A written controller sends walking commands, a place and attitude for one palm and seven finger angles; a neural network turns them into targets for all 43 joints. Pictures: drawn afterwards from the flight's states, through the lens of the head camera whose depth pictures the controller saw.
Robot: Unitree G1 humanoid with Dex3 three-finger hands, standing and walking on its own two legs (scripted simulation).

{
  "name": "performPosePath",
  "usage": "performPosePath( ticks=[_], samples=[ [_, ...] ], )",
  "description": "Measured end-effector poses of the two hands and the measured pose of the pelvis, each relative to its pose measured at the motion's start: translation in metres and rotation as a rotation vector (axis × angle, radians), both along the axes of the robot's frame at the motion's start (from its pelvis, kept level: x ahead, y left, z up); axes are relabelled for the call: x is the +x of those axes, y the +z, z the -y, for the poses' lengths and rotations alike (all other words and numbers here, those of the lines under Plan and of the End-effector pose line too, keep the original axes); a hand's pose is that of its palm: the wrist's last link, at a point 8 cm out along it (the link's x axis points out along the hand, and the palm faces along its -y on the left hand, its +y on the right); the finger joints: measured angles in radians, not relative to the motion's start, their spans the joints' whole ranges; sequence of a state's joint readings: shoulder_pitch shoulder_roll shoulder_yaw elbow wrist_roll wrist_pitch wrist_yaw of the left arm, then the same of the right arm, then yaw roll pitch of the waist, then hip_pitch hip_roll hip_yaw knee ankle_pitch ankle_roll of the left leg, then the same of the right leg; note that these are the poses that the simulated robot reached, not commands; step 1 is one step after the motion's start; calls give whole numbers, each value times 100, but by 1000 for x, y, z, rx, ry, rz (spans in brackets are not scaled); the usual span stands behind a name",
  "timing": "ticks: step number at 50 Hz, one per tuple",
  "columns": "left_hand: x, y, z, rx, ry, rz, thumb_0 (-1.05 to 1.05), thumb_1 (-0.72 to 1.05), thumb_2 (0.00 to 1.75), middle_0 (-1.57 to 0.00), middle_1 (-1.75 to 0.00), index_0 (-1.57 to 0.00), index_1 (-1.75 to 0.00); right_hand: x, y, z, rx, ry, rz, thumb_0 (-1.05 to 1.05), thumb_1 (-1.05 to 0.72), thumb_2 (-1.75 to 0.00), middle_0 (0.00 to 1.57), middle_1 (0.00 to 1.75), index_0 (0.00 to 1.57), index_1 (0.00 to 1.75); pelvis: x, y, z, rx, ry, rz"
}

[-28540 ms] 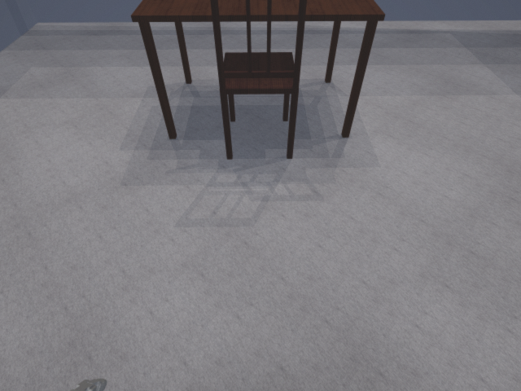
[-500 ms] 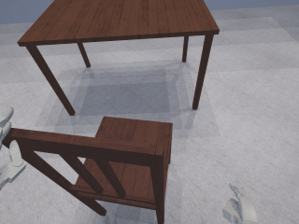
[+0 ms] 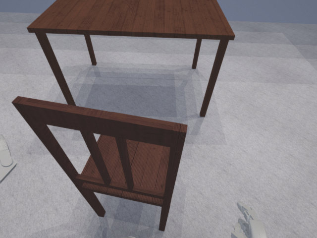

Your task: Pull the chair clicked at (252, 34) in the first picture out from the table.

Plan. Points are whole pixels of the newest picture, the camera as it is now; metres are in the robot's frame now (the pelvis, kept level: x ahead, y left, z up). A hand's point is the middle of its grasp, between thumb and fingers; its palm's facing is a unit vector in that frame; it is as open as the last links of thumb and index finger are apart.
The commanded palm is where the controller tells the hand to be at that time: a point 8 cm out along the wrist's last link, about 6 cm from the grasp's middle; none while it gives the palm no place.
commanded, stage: step back with the hand held close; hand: left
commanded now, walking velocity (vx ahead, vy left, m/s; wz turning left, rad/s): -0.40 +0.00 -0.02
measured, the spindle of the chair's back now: (99, 160) +0.34 +0.21 -0.06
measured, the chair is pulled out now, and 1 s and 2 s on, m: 0.65 0.65 0.65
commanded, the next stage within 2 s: stop stepping back and stand still in 0.76 s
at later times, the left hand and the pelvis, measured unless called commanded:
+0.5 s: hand (10, 178) +0.17 +0.25 +0.19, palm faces +0.46 -0.74 -0.50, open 7.4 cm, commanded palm +0.10 +0.29 +0.19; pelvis -0.03 -0.01 -0.01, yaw +1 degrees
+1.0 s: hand out of the picture +0.09 +0.23 +0.17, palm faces +0.35 -0.79 -0.50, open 7.4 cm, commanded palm +0.03 +0.28 +0.19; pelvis -0.12 -0.02 +0.01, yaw -1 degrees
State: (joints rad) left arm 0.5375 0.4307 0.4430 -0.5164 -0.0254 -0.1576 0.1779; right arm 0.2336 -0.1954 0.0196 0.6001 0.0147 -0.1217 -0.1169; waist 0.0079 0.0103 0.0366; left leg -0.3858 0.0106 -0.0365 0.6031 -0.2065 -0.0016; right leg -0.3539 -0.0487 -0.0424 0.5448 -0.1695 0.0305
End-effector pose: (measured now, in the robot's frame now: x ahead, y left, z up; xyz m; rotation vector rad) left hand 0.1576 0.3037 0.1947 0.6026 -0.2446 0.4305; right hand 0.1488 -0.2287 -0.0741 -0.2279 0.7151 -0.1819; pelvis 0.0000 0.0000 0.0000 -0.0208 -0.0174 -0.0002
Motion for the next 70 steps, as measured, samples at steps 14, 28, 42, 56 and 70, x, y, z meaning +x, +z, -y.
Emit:
performPosePath(
  ticks=[14, 28, 42, 56, 70],
  samples=[
    [-13, 0, 7, 14, -48, 41, 1, 89, 90, -21, -30, -21, -30, -9, -5, 7, -32, 15, -10, 1, -90, -89, 20, 30, 20, 30, -19, -8, -2, -13, 3, -14],
    [-33, 9, 20, 28, -64, 71, 1, 89, 90, -21, -30, -21, -30, -24, -8, 13, -18, 44, -50, 1, -91, -89, 20, 30, 20, 30, -34, -3, 8, 11, 25, -41],
    [-73, 13, 37, 58, -129, 17, 2, 89, 90, -21, -30, -21, -30, -62, 1, 8, 33, 62, 15, 1, -90, -89, 20, 30, 20, 30, -85, 3, 21, -26, -29, -41],
    [-136, -5, 18, -9, -84, -48, 2, 88, 90, -21, -30, -21, -30, -158, 18, 34, -48, -63, -23, 1, -91, -89, 20, 30, 20, 30, -137, 9, 12, 8, -12, -12],
    [-167, -4, 12, -91, 0, 53, 1, 89, 90, -21, -30, -21, -30, -174, 12, 12, 15, 10, 21, 2, -90, -89, 20, 30, 20, 30, -159, 11, 14, -5, -3, 32]
  ],
)
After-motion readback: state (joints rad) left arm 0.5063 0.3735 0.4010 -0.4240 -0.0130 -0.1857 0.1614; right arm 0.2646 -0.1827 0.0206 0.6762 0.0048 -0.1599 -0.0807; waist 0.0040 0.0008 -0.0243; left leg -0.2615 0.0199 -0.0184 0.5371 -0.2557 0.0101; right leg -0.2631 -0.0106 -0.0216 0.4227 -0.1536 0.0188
